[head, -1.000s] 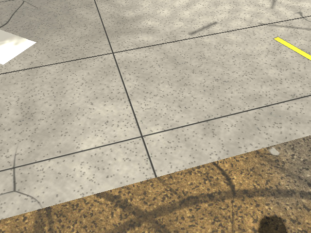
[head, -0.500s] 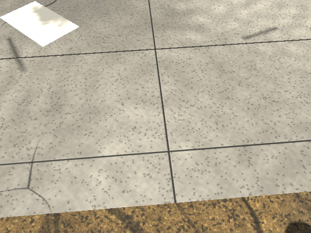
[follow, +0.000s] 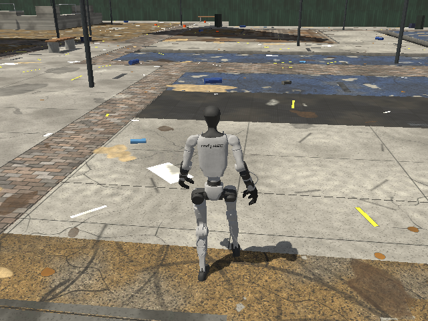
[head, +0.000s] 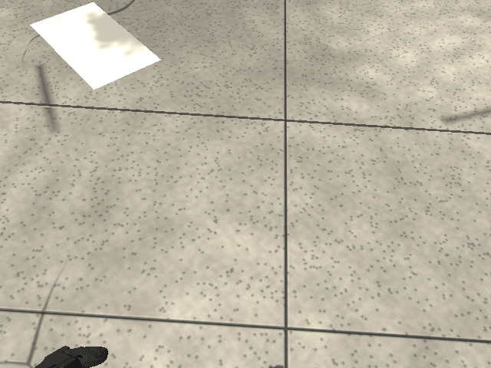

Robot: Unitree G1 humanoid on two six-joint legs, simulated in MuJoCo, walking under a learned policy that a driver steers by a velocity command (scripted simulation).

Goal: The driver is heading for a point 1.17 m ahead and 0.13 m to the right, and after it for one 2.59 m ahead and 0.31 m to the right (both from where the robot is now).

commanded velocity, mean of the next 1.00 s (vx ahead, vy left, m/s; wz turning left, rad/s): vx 0.50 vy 0.00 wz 0.00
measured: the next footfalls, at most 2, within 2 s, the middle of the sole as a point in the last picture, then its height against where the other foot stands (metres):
right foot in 0.10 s outside the picture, level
left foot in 0.64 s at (185, 354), level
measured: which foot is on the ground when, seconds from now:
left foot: down 0.00-0.10, up 0.12-0.62, down 0.64-1.00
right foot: up 0.00-0.08, down 0.10-0.64, up 0.66-1.00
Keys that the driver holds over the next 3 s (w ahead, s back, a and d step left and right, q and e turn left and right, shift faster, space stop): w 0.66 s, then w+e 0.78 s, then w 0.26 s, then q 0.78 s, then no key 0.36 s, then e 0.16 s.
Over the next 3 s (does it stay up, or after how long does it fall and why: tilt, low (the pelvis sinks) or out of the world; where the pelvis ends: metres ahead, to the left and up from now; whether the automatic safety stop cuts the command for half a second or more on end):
stays up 1.10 -0.07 -0.01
